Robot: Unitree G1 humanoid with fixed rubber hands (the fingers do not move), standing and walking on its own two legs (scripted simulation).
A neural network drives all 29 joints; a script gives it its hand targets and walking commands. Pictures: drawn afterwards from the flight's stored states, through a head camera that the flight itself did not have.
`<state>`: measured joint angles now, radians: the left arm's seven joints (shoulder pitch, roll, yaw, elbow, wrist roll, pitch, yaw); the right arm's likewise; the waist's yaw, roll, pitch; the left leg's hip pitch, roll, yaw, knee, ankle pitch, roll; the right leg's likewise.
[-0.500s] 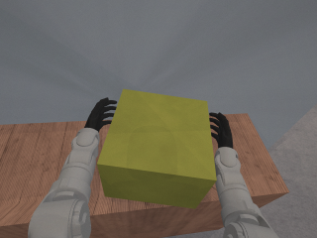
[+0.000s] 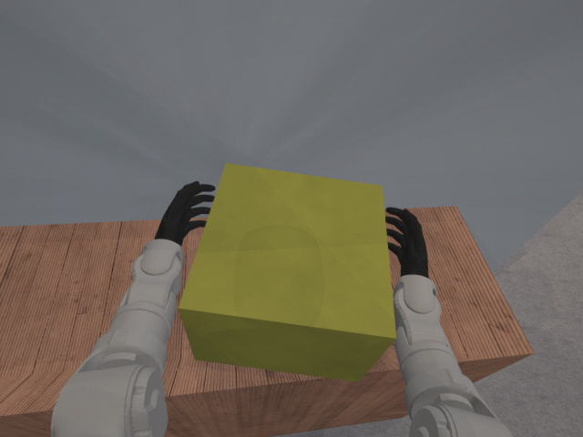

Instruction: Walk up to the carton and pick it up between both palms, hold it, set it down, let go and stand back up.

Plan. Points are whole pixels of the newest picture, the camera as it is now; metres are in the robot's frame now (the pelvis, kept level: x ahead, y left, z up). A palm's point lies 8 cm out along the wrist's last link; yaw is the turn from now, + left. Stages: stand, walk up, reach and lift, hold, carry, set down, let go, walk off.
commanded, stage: set down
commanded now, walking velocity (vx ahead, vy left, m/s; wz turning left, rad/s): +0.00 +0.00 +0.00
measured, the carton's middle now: (290, 270) +0.37 -0.03 -0.02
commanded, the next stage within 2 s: none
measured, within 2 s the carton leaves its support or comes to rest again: rests again in 0.66 s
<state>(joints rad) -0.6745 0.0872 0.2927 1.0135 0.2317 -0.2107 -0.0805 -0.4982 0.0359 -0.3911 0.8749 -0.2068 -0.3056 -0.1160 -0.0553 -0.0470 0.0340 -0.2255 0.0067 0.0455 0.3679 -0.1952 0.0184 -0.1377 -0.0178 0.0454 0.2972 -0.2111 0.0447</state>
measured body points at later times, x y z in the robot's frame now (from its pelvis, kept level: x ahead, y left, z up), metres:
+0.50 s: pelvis +0.00 +0.00 +0.00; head +0.05 +0.02 +0.45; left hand +0.41 +0.15 +0.03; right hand +0.35 -0.20 +0.03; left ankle +0.00 +0.10 -0.75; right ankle -0.04 -0.15 -0.75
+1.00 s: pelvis +0.00 +0.01 -0.01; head +0.06 +0.04 +0.44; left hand +0.42 +0.16 +0.00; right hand +0.36 -0.19 +0.01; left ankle +0.00 +0.10 -0.75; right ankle -0.04 -0.15 -0.75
